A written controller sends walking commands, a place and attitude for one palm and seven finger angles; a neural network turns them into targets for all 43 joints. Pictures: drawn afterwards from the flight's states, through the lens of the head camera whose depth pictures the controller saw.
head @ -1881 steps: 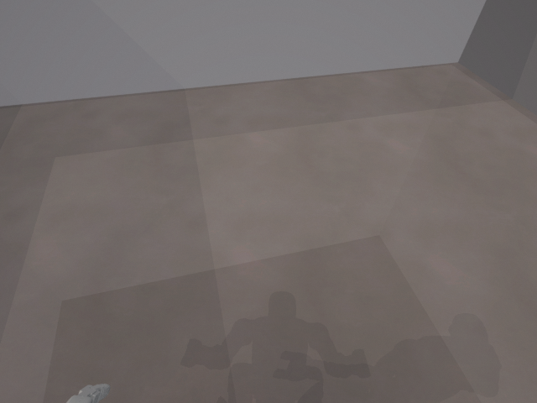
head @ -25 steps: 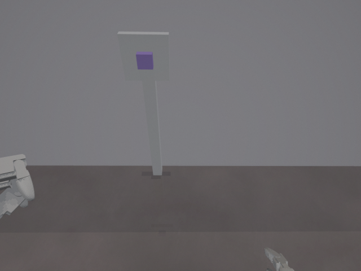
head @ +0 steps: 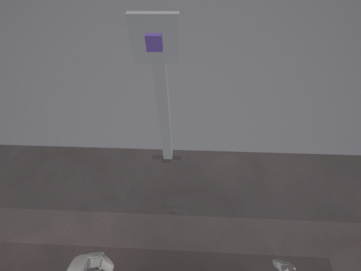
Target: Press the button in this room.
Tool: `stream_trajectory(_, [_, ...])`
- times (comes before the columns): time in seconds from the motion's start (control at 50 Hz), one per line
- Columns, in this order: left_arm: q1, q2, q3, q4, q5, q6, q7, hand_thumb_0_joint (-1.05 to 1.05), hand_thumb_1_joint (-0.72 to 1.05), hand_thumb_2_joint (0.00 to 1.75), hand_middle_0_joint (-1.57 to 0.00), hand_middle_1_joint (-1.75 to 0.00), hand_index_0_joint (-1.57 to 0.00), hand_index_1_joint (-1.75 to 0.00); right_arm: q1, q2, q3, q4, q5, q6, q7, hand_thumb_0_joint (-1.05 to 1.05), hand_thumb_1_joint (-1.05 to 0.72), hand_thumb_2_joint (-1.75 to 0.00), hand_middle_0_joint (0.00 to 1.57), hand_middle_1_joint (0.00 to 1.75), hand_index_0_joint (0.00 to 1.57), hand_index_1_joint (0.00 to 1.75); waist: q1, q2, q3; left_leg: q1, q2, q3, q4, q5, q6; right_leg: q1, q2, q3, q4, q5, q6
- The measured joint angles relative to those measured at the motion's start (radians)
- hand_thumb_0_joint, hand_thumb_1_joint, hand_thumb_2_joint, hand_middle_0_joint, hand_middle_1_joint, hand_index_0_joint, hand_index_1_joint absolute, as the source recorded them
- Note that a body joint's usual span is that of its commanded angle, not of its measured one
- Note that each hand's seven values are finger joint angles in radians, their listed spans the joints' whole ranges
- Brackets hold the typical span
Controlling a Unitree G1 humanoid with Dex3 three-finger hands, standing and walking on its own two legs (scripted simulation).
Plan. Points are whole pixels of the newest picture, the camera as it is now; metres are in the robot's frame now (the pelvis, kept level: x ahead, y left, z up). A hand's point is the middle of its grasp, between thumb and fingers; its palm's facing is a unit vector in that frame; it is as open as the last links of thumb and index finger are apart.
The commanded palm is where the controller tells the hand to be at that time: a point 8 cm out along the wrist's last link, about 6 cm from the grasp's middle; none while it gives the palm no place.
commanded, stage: let the arm hang, fingers relaxed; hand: left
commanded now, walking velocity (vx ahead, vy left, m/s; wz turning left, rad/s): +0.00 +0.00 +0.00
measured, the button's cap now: (154, 42) +0.90 +0.12 +0.09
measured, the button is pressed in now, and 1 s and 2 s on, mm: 0 0 0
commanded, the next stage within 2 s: stand and wait in 0.86 s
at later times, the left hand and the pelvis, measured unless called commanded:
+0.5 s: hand out of the picture +0.01 +0.24 -0.15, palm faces +0.01 -0.96 -0.27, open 6.9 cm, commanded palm none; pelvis -0.01 +0.02 +0.02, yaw -1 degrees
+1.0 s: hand out of the picture +0.10 +0.26 -0.14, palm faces -0.03 -0.95 -0.31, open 7.4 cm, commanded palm none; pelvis +0.02 +0.03 +0.02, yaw -1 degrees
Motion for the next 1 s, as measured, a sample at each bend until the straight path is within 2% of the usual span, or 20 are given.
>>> stream_trajectory(0.02, [0.008,-0.015,-0.016,0.057,-0.003,0.001,-0.003,0.01,0.9,0.89,-1.09,-1.29,-1.08,-1.28,0.007,0.009,0.002,0.015,-0.001,0.009,0.002,0.01,-0.91,-0.89,0.2,0.3,0.2,0.3,0.001,-0.007,0.01,0.007,0.006,-0.005,-0.005,0.003,-0.001,0.013,0.006,-0.005,-0.015,0.005,-0.003])
stream_trajectory(0.06, [0.012,-0.019,0.001,0.142,0.002,-0.013,0.034,0.01,0.9,0.89,-1.01,-1.25,-1.02,-1.21,0.024,0.028,0.003,0.052,0.0,0.023,0.001,0.01,-0.91,-0.89,0.2,0.3,0.2,0.3,0.011,-0.023,0.028,0.02,0.018,-0.016,-0.022,0.015,-0.015,0.035,0.018,-0.016,-0.051,0.025,-0.006])
stream_trajectory(0.12, [0.013,0.008,0.007,0.242,-0.012,-0.016,0.022,0.02,0.9,0.89,-0.91,-1.16,-0.92,-1.1,0.049,0.042,0.007,0.111,-0.002,0.039,-0.002,0.01,-0.91,-0.89,0.2,0.3,0.2,0.3,0.031,-0.027,0.044,0.033,0.032,-0.025,-0.056,0.038,-0.024,0.063,0.032,-0.023,-0.114,0.063,-0.009])
stream_trajectory(0.2, [0.026,0.017,0.008,0.345,-0.017,-0.018,0.011,0.01,0.9,0.89,-0.77,-0.99,-0.78,-0.95,0.074,0.041,0.001,0.176,-0.004,0.049,-0.007,0.01,-0.91,-0.9,0.2,0.3,0.2,0.3,0.045,-0.005,0.049,0.043,0.037,-0.023,-0.095,0.062,-0.015,0.085,0.037,-0.021,-0.183,0.106,-0.004])
stream_trajectory(0.4, [0.013,0.023,0.021,0.485,-0.019,-0.025,0.009,0.01,0.9,0.89,-0.43,-0.57,-0.43,-0.55,0.103,0.031,-0.015,0.271,-0.002,0.036,-0.014,0.01,-0.91,-0.89,0.2,0.3,0.2,0.3,0.043,0.013,0.034,0.073,0.017,-0.001,-0.151,0.092,0.007,0.109,0.016,-0.001,-0.232,0.133,0.013])
stream_trajectory(0.5, [-0.025,0.025,0.026,0.503,-0.018,-0.032,0.009,0.01,0.9,0.89,-0.3,-0.42,-0.29,-0.41,0.095,0.026,-0.021,0.293,-0.003,0.029,-0.015,0.01,-0.91,-0.89,0.2,0.3,0.2,0.3,0.039,0.007,0.025,0.08,0.007,0.009,-0.161,0.093,0.016,0.109,0.005,0.009,-0.233,0.13,0.019])
stream_trajectory(0.66, [-0.087,0.031,0.026,0.504,-0.016,-0.046,0.005,0.01,0.9,0.89,-0.22,-0.33,-0.21,-0.32,0.057,0.015,-0.025,0.304,-0.002,0.016,-0.013,0.01,-0.91,-0.89,0.2,0.3,0.2,0.3,0.032,-0.003,0.022,0.094,-0.008,0.02,-0.18,0.094,0.026,0.115,-0.01,0.02,-0.238,0.126,0.032])
stream_trajectory(1.0, [-0.159,0.069,0.019,0.518,-0.019,-0.06,0.004,0.0,0.9,0.89,-0.2,-0.3,-0.2,-0.3,-0.062,-0.042,-0.021,0.306,0.006,-0.002,-0.011,0.01,-0.91,-0.89,0.2,0.3,0.2,0.3,0.034,0.0,0.045,0.148,-0.014,0.026,-0.235,0.085,0.027,0.164,-0.017,0.025,-0.284,0.116,0.042])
